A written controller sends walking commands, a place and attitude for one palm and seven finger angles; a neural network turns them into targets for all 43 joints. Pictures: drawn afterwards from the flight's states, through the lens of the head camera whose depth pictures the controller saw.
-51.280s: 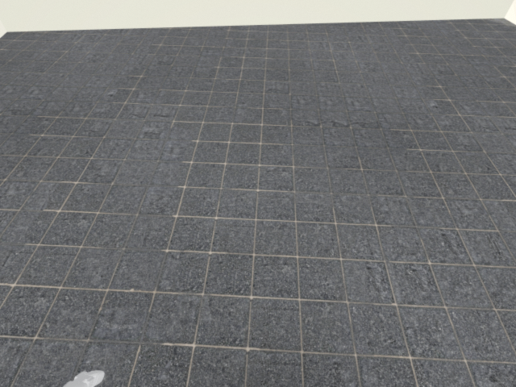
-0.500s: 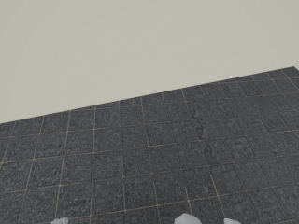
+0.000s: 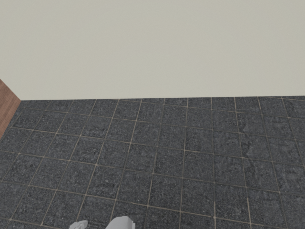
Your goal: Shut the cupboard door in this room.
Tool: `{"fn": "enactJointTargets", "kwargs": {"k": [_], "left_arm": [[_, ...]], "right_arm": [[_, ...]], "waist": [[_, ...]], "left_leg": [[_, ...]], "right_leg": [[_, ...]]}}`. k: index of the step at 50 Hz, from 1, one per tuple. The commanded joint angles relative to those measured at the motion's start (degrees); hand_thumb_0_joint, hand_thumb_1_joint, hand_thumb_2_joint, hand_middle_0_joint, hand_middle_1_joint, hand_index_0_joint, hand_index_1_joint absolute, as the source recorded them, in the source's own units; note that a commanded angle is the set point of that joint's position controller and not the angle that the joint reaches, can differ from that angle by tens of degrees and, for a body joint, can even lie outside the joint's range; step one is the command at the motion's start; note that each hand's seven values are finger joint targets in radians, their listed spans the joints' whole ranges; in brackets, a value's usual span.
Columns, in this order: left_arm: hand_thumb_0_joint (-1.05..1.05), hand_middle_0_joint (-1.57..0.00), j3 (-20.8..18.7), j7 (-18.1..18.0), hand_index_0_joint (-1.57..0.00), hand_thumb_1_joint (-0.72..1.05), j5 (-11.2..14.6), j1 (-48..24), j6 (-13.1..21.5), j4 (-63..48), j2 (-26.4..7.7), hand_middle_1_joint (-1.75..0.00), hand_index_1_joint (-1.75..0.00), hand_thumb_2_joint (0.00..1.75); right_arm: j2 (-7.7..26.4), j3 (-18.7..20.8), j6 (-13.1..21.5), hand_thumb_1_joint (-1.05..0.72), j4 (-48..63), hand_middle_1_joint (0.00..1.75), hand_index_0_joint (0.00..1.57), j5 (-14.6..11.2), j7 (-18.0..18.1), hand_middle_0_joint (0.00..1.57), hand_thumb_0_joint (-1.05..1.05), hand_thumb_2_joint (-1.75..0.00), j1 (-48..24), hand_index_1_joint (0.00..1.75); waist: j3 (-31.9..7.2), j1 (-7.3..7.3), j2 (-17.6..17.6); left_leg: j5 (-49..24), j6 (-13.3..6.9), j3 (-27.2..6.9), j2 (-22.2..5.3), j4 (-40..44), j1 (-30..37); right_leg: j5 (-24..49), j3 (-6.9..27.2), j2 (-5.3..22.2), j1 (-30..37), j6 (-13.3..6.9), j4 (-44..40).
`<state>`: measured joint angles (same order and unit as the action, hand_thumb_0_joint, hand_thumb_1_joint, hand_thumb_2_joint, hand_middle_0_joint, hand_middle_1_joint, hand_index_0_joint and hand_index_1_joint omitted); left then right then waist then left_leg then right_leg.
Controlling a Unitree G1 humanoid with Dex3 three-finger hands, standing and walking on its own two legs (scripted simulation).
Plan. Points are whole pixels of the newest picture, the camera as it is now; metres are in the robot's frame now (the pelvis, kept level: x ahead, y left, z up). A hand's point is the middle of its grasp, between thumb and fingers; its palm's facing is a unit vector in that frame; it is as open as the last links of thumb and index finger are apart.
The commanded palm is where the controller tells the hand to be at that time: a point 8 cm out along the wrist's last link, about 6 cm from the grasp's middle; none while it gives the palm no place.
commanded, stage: walk to a spot facing it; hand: left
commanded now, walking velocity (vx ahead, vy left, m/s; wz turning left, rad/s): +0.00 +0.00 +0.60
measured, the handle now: out of the picture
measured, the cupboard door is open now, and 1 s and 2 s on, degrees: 90 90 90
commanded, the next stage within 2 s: turn to face it in 1.78 s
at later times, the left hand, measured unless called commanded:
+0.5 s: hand (63, 224) +0.14 +0.28 -0.15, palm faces +0.25 -0.95 -0.20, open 7.4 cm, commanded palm none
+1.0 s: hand out of the picture +0.11 +0.25 -0.19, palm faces +0.60 -0.78 -0.18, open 7.4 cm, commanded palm none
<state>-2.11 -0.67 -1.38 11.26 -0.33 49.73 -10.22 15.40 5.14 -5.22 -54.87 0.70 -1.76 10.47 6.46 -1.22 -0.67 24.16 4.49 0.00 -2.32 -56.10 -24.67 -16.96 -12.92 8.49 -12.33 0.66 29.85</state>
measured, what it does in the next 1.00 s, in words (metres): walks ahead, turning left: left foot, then right foot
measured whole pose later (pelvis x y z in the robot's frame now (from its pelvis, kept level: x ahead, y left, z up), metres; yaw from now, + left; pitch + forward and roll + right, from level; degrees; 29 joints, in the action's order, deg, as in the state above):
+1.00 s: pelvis +0.26 +0.13 -0.02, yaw +33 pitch +1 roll -1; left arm -3.8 0.4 -1.6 22.3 2.7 60.1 -12.1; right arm 12.8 3.7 1.4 -51.9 1.6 -3.0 5.5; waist 5.3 2.9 2.3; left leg 12.7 -1.8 6.6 -3.0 -35.9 -24.2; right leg -24.5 -18.0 11.5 -4.7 5.6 33.2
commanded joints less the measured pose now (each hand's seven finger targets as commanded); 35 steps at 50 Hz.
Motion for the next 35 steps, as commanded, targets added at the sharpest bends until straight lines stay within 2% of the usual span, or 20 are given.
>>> {"fn": "enactJointTargets", "kwargs": {"k": [1, 4, 5, 6, 7, 8, 9, 11, 13, 19, 24, 26, 27, 28, 29, 30, 31, 32, 33, 35], "left_arm": [[0.00, -0.20, -4.5, -0.8, -0.20, 0.90, -0.3, 4.8, 0.5, -1.8, -15.3, -0.30, -0.30, 0.90], [0.00, -0.20, -4.8, -0.3, -0.20, 0.90, 0.4, 4.3, 0.1, -1.3, -15.6, -0.30, -0.30, 0.90], [0.00, -0.20, -4.4, 0.1, -0.20, 0.90, 0.6, 4.2, -0.1, -1.8, -14.1, -0.30, -0.30, 0.90], [0.00, -0.20, -3.5, 1.0, -0.20, 0.90, 0.9, 2.3, -0.1, -4.0, -9.7, -0.30, -0.30, 0.90], [0.00, -0.20, -2.6, 0.9, -0.20, 0.90, 0.1, -4.2, -0.4, -6.4, -9.1, -0.30, -0.30, 0.90], [0.00, -0.20, -2.8, 0.7, -0.20, 0.90, 0.3, -8.2, -0.2, -6.3, -8.6, -0.30, -0.30, 0.90], [0.00, -0.20, -3.2, 1.2, -0.20, 0.90, 0.5, -8.1, 0.3, -5.3, -9.2, -0.30, -0.30, 0.90], [0.00, -0.20, -3.4, 2.4, -0.20, 0.90, 0.2, -4.0, 0.6, -2.4, -9.7, -0.30, -0.30, 0.90], [0.00, -0.20, -3.1, 2.6, -0.20, 0.90, 0.1, -2.2, 0.6, -1.3, -9.7, -0.30, -0.30, 0.90], [0.00, -0.20, -2.4, 2.7, -0.20, 0.90, 0.3, -6.6, 1.1, -3.7, -9.4, -0.30, -0.30, 0.90], [0.00, -0.20, -2.0, 3.0, -0.20, 0.90, 0.6, -10.1, 2.0, -5.6, -8.2, -0.30, -0.30, 0.90], [0.00, -0.20, -2.1, 3.0, -0.20, 0.90, 0.5, -7.2, 2.4, -5.0, -8.2, -0.30, -0.30, 0.90], [0.00, -0.20, -2.5, 2.9, -0.20, 0.90, 0.5, -2.7, 2.8, -3.6, -8.4, -0.30, -0.30, 0.90], [0.00, -0.20, -3.3, 2.5, -0.20, 0.90, 0.4, 5.0, 3.5, -1.4, -10.5, -0.30, -0.30, 0.90], [0.00, -0.20, -4.8, 1.6, -0.20, 0.90, -0.3, 13.6, 4.3, 0.9, -16.6, -0.30, -0.30, 0.90], [0.00, -0.20, -5.3, 1.2, -0.20, 0.90, 0.2, 18.0, 4.1, 1.6, -20.3, -0.30, -0.30, 0.90], [0.00, -0.20, -5.0, 0.6, -0.20, 0.90, 0.3, 12.9, 3.4, 0.5, -18.5, -0.30, -0.30, 0.90], [0.00, -0.20, -4.9, 0.6, -0.20, 0.90, 0.1, 8.8, 3.7, -0.3, -16.6, -0.30, -0.30, 0.90], [0.00, -0.20, -4.2, 0.4, -0.20, 0.90, 0.0, 5.9, 3.9, -0.5, -13.6, -0.30, -0.30, 0.90], [0.00, -0.20, -3.2, 0.2, -0.20, 0.90, -0.3, 2.7, 4.4, -0.4, -9.4, -0.30, -0.30, 0.90]], "right_arm": [[1.6, -0.3, 2.9, -0.90, 6.7, 0.30, 0.20, -0.4, -0.1, 0.20, 0.00, -0.90, -5.9, 0.30], [3.2, -0.3, 3.8, -0.90, 6.2, 0.30, 0.20, 0.0, 0.0, 0.20, 0.00, -0.90, -1.3, 0.30], [7.0, 0.6, 4.4, -0.90, 5.4, 0.30, 0.20, 0.2, 0.1, 0.20, 0.00, -0.90, 2.7, 0.30], [14.1, 2.6, 4.7, -0.90, 5.5, 0.30, 0.20, 0.9, 0.4, 0.20, 0.00, -0.90, 7.0, 0.30], [16.4, 3.0, 4.6, -0.90, 3.3, 0.30, 0.20, 0.6, 1.0, 0.20, 0.00, -0.90, 11.9, 0.30], [14.8, 2.6, 4.8, -0.90, 2.6, 0.30, 0.20, 0.7, 1.7, 0.20, 0.00, -0.90, 11.5, 0.30], [12.1, 1.8, 5.1, -0.90, 3.6, 0.30, 0.20, 0.7, 2.2, 0.20, 0.00, -0.90, 8.2, 0.30], [8.6, 0.5, 6.3, -0.90, 5.2, 0.30, 0.20, 0.5, 2.3, 0.20, 0.00, -0.90, 3.4, 0.30], [8.1, 0.2, 7.1, -0.90, 5.3, 0.30, 0.20, 0.3, 2.2, 0.20, 0.00, -0.90, 3.6, 0.30], [8.0, 0.6, 8.0, -0.90, 3.7, 0.30, 0.20, 0.1, 2.0, 0.20, 0.00, -0.90, 7.6, 0.30], [7.9, 1.0, 8.0, -0.90, 2.5, 0.30, 0.20, 0.4, 2.1, 0.20, 0.00, -0.90, 7.9, 0.30], [7.7, 1.1, 7.8, -0.90, 2.5, 0.30, 0.20, 0.5, 2.1, 0.20, 0.00, -0.90, 6.5, 0.30], [7.7, 1.1, 7.7, -0.90, 2.5, 0.30, 0.20, 0.4, 2.3, 0.20, 0.00, -0.90, 5.6, 0.30], [6.7, 1.0, 7.9, -0.90, 2.7, 0.30, 0.20, 0.0, 2.1, 0.20, 0.00, -0.90, 4.6, 0.30], [2.7, 0.1, 8.5, -0.90, 3.5, 0.30, 0.20, -0.6, 1.6, 0.20, 0.00, -0.90, 6.0, 0.30], [1.5, 0.0, 8.5, -0.90, 5.6, 0.30, 0.20, -0.7, 1.4, 0.20, 0.00, -0.90, 5.2, 0.30], [3.1, 0.5, 8.0, -0.90, 6.2, 0.30, 0.20, -0.4, 1.1, 0.20, 0.00, -0.90, 4.2, 0.30], [2.0, 0.4, 7.6, -0.90, 5.4, 0.30, 0.20, 0.1, 0.4, 0.20, 0.00, -0.90, 1.8, 0.30], [2.3, 0.5, 7.0, -0.90, 4.9, 0.30, 0.20, 0.5, -0.2, 0.20, 0.00, -0.90, 0.0, 0.30], [0.5, 0.3, 5.8, -0.90, 3.3, 0.30, 0.20, 0.7, -0.7, 0.20, 0.00, -0.90, 1.7, 0.30]], "waist": [[-8.6, 4.60, 14.5], [-11.7, 1.62, 11.5], [-14.1, -0.90, 2.5], [-14.3, -4.04, -16.9], [-12.6, -6.95, -16.8], [-9.6, -6.71, -16.7], [-6.5, -4.89, -14.1], [-6.0, -1.28, -8.4], [-6.0, -0.45, -7.2], [-3.6, -1.28, -6.9], [-3.9, -1.50, -8.3], [-4.4, 0.07, -8.2], [-5.9, 2.43, -6.6], [-9.3, 6.21, -2.8], [-15.6, 9.54, 11.7], [-18.0, 10.00, 20.0], [-12.1, 7.62, 11.3], [-8.2, 7.12, 13.7], [-3.8, 5.77, 13.5], [-3.2, 2.21, 10.2]], "left_leg": [[2.5, -0.7, 4.6, 1.1, 13.5, 0.5], [-8.4, -2.1, 6.6, 2.0, 28.2, 12.9], [-10.8, -4.2, 0.9, -1.7, 33.8, 24.2], [-15.1, -11.2, -22.0, -17.6, 37.0, 32.5], [-15.0, -16.5, -28.8, -22.7, 39.3, 30.9], [-10.9, -17.0, -28.7, -20.5, 40.1, 27.3], [-7.9, -16.4, -25.6, -17.6, 40.6, 23.5], [-9.9, -13.7, -18.2, -12.4, 40.8, 21.1], [-14.7, -13.6, -14.9, -10.5, 41.2, 20.9], [-19.8, -15.6, -16.5, -10.5, 42.1, 22.8], [-24.4, -14.8, -16.9, -8.9, 38.6, 21.1], [-25.9, -13.6, -17.0, -7.9, 35.3, 16.2], [-26.8, -12.3, -16.0, -6.6, 31.2, 12.3], [-25.9, -10.2, -14.1, -3.8, 22.0, 6.3], [-12.6, -7.0, -7.6, 2.1, 4.4, -5.3], [10.3, -5.4, -3.3, 6.2, -9.3, -13.1], [7.7, -6.0, -4.7, 1.9, -16.0, -14.4], [2.9, -6.0, -4.3, -0.7, -19.6, -15.6], [-1.6, -5.6, -4.1, -2.7, -20.3, -15.2], [-6.6, -4.3, -2.7, -3.8, -17.4, -11.2]], "right_leg": [[29.7, 6.7, 13.7, 10.5, -7.0, -4.8], [21.7, 2.8, 12.6, 5.2, -2.4, 1.9], [10.7, 1.0, 10.1, -4.0, 0.3, 11.2], [-18.8, -1.1, 0.7, -22.8, 4.5, 25.6], [-23.3, 5.8, -0.4, -29.5, 4.5, 32.2], [-19.7, 9.6, 0.0, -31.4, 4.0, 35.5], [-14.2, 11.1, 0.3, -30.8, 3.7, 36.7], [-5.4, 11.0, -0.2, -27.4, 4.0, 36.5], [-2.5, 10.8, -0.7, -26.0, 4.6, 34.8], [-0.1, 10.9, -0.9, -28.0, 6.0, 25.8], [-0.1, 8.3, -3.4, -20.8, 5.8, 11.9], [1.6, 6.6, -5.6, -11.4, 4.8, 6.0], [3.9, 5.9, -6.6, -2.7, 4.2, 1.9], [6.0, 7.8, -5.0, 10.2, 3.1, -2.8], [-1.6, 22.5, 9.7, 25.8, -1.4, -7.6], [-3.0, 40.6, 22.5, 27.3, -5.9, -14.7], [-14.7, 39.3, 23.2, 19.1, -7.7, -16.9], [-23.5, 37.7, 21.0, 11.9, -7.2, -18.4], [-22.8, 31.6, 19.0, 5.0, -5.9, -19.1], [-11.9, 18.5, 14.7, -0.9, -3.8, -18.6]]}}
